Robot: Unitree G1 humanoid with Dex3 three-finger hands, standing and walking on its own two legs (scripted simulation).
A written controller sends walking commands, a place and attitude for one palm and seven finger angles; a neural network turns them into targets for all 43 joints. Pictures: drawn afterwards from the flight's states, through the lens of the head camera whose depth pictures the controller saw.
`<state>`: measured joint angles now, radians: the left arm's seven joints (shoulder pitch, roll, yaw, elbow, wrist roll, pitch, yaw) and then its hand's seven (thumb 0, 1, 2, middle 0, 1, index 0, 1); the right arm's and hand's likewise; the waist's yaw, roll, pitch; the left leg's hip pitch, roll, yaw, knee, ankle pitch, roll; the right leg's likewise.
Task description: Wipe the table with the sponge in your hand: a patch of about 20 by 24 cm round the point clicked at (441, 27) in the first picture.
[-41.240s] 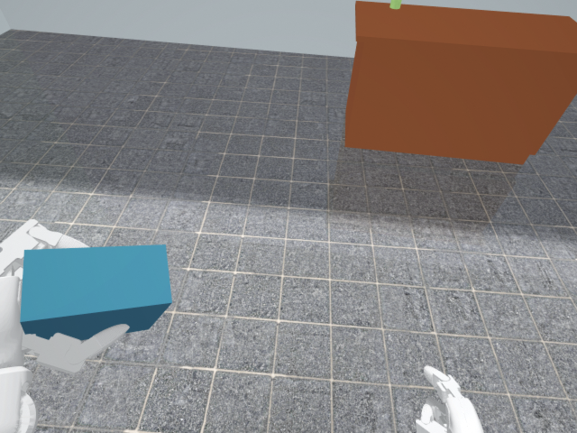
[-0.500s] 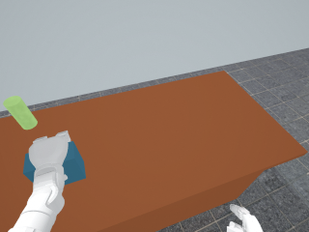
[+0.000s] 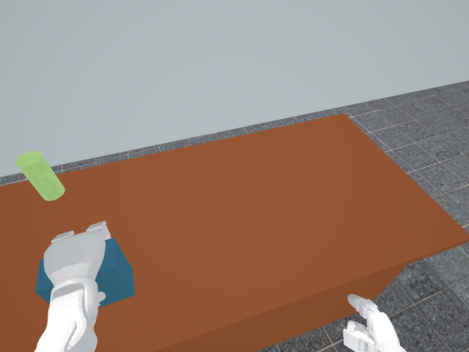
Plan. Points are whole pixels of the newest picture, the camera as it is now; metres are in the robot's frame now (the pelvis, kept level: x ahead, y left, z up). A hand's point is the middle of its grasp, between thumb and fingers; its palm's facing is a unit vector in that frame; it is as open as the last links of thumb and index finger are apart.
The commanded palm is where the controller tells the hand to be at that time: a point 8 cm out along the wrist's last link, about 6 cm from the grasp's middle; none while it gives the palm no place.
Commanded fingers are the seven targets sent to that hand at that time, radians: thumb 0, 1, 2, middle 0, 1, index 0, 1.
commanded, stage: wipe back along the first lane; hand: left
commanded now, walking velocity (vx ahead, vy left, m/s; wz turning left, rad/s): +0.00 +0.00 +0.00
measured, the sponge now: (94, 283) +0.24 +0.30 -0.05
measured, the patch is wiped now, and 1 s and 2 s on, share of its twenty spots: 1.00 1.00 1.00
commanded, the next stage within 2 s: lift the sponge slowly off the table in 0.16 s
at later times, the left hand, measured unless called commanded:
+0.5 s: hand (92, 286) +0.21 +0.28 +0.00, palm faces -0.04 -0.07 -1.00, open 10.4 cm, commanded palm +0.18 +0.25 +0.04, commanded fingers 0.00 0.10 1.30 -1.20 -1.60 -1.20 -1.60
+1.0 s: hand (92, 298) +0.19 +0.26 +0.01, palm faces -0.06 -0.13 -0.99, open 10.4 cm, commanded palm +0.17 +0.26 +0.08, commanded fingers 0.00 0.10 1.30 -1.20 -1.60 -1.20 -1.60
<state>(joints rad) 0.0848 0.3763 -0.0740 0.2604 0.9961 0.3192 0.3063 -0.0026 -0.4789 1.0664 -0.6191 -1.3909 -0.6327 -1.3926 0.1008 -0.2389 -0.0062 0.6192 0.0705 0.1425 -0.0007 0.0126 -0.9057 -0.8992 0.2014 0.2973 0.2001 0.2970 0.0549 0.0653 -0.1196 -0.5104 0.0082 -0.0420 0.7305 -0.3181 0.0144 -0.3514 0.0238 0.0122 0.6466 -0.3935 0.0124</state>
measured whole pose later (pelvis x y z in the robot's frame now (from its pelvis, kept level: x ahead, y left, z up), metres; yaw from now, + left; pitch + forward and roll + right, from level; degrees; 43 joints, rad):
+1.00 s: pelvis -0.01 -0.02 +0.01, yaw +0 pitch +0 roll -1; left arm 0.23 0.37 -0.11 0.09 0.96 0.29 0.22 0.00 -0.52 1.06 -0.69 -1.31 -0.71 -1.31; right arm 0.07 -0.23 -0.01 0.67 0.04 0.12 -0.03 0.01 -0.91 -0.90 0.20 0.30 0.21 0.30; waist 0.10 0.08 -0.05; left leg -0.37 0.02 -0.05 0.65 -0.28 -0.01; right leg -0.22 0.03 0.01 0.59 -0.37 -0.01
